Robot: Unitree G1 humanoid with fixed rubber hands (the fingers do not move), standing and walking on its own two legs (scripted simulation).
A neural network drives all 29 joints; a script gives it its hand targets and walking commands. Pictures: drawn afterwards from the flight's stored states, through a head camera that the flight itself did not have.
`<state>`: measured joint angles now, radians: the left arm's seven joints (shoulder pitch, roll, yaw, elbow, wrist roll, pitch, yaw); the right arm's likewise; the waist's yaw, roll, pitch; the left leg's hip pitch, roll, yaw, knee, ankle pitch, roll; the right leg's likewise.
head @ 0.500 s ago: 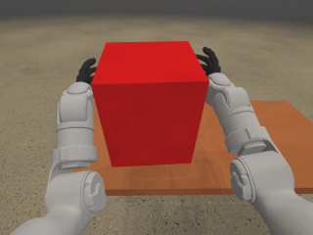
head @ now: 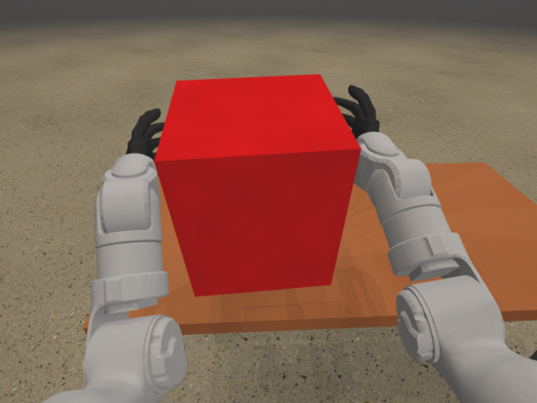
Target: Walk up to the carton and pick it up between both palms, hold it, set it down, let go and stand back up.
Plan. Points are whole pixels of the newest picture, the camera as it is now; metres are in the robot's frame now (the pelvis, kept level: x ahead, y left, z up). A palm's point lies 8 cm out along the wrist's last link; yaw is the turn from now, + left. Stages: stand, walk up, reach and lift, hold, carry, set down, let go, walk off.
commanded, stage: hold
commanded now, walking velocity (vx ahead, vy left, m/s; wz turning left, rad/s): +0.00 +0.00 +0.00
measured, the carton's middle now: (256, 186) +0.37 -0.01 +0.21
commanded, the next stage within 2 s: none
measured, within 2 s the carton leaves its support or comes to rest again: neither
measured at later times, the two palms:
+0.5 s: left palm (140, 156) +0.36 +0.15 +0.27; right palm (361, 128) +0.37 -0.15 +0.30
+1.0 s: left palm (140, 165) +0.36 +0.15 +0.26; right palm (360, 136) +0.36 -0.15 +0.29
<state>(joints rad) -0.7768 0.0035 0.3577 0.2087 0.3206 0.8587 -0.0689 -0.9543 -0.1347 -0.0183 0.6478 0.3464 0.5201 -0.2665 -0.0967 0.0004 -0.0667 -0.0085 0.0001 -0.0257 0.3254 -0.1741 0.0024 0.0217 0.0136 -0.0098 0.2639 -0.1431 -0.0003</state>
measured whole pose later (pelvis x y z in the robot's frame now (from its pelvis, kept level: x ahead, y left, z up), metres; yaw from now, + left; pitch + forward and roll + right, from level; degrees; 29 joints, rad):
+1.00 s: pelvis +0.00 +0.00 +0.00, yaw +1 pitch -8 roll -1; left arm -0.77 0.02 0.35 0.20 0.31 0.86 -0.08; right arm -0.97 -0.12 -0.03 0.65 0.35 0.53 -0.28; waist -0.12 -0.02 -0.07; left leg -0.02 0.00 -0.04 0.34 -0.18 0.00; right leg 0.03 0.02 -0.01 0.26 -0.15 0.00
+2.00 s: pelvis +0.00 +0.00 +0.00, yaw +1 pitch -9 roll -1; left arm -0.78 0.02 0.36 0.23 0.33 0.85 -0.08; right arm -0.99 -0.12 -0.05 0.69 0.33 0.54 -0.26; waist -0.11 -0.04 -0.08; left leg -0.01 0.00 -0.04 0.33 -0.17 0.00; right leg 0.04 0.02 -0.01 0.26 -0.15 -0.01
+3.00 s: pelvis +0.01 -0.01 +0.00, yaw +1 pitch -11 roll +0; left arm -0.86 0.01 0.46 0.39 0.44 0.62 -0.14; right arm -1.02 -0.02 -0.20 0.85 0.08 0.21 -0.15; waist -0.09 -0.08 0.00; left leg 0.08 0.00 -0.03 0.27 -0.16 -0.01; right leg 0.11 0.02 -0.02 0.24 -0.16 -0.01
